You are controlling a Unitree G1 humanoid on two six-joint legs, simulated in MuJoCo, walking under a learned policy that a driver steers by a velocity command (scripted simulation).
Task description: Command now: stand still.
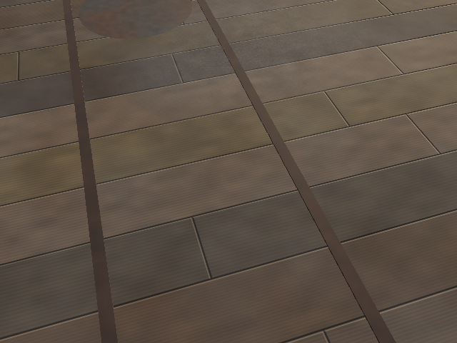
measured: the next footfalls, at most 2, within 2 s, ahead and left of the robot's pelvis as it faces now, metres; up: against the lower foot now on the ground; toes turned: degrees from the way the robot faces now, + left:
right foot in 0.86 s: +0.39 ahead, -0.10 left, +0.00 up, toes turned -1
left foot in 1.16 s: +0.32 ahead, +0.13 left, +0.00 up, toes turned +1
